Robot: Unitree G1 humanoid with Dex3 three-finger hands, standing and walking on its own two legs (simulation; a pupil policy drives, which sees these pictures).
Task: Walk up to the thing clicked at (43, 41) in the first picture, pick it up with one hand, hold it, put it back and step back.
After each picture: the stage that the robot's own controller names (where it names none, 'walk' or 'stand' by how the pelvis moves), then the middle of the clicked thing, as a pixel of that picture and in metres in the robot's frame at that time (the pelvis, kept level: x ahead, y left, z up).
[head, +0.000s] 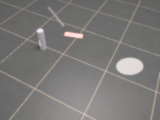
stand; (41, 39) +1.34 +0.42 -0.65
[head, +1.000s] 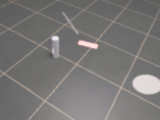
walk; (55, 47) +1.23 +0.18 -0.63
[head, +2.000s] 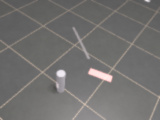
walk; (60, 82) +0.76 +0.10 -0.65
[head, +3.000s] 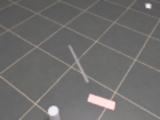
walk; (54, 118) +0.49 +0.16 -0.64
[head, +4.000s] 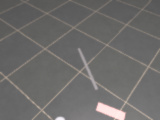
stand; out of the picture +0.39 +0.13 -0.64
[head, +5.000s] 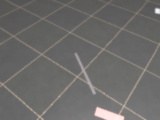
stand; out of the picture +0.37 +0.13 -0.66
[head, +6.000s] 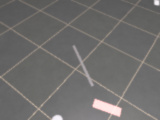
stand; out of the picture +0.39 +0.14 -0.65
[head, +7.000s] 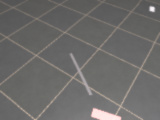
stand; out of the picture +0.34 +0.15 -0.65
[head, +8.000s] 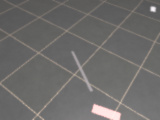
stand; out of the picture +0.39 +0.14 -0.66
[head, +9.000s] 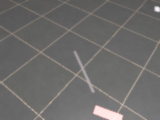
stand; out of the picture +0.37 +0.14 -0.66
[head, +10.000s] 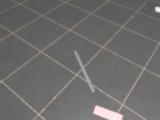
go down; out of the picture +0.37 +0.13 -0.66
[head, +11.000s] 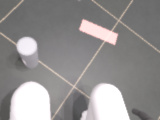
go down; (29, 55) +0.45 +0.18 -0.30
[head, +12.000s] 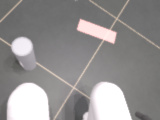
approach; (26, 56) +0.45 +0.19 -0.27
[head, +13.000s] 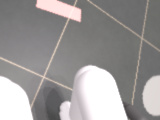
close in; out of the picture +0.44 +0.24 -0.16
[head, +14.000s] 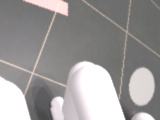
close; out of the picture +0.45 +0.25 -0.16
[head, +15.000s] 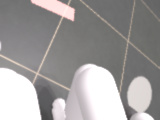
lift; out of the picture +0.37 +0.22 -0.16
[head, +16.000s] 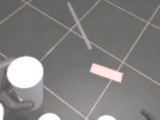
lift; (29, 89) +0.30 +0.15 +0.03
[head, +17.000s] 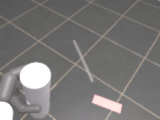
hold; (38, 95) +0.29 +0.14 +0.04
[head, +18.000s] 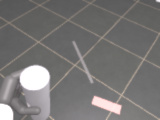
hold; (38, 98) +0.29 +0.14 +0.02
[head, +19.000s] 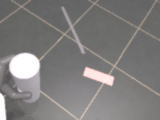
crouch; (28, 82) +0.35 +0.16 -0.03
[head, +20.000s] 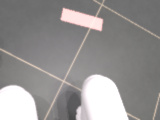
lower; out of the picture +0.49 +0.23 -0.05
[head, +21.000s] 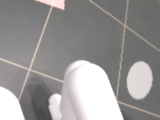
lower; out of the picture +0.45 +0.26 -0.16
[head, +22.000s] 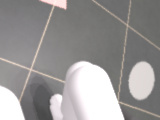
lower; out of the picture +0.44 +0.26 -0.16
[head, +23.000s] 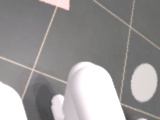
lower; out of the picture +0.43 +0.27 -0.16
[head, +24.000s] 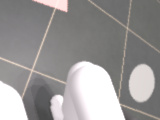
lower; out of the picture +0.43 +0.26 -0.16
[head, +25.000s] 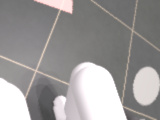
draw back; out of the picture +0.43 +0.24 -0.16
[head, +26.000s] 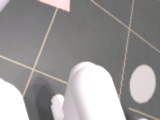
rise; out of the picture +0.56 +0.19 -0.26
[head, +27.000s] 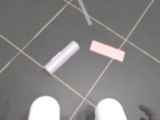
walk; (62, 57) +0.58 +0.10 -0.48
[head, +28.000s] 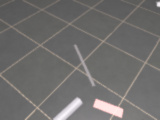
stand; (68, 111) +0.54 +0.07 -0.68
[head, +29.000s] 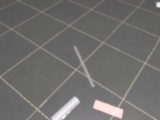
stand; (65, 110) +0.56 +0.10 -0.69
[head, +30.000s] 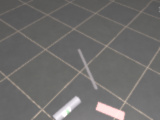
stand; (67, 109) +0.59 +0.10 -0.73
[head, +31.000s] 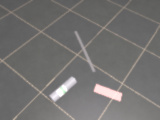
walk; (63, 89) +0.65 +0.10 -0.72
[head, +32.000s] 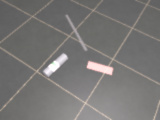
walk; (55, 65) +0.82 +0.19 -0.72
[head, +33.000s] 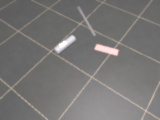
walk; (64, 44) +1.14 +0.22 -0.73
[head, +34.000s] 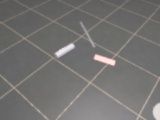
stand; (64, 50) +1.30 +0.17 -0.74
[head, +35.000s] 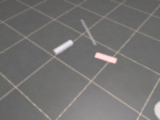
stand; (63, 47) +1.33 +0.20 -0.75
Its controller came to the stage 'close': yes
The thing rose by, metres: 0.67
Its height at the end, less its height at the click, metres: -0.09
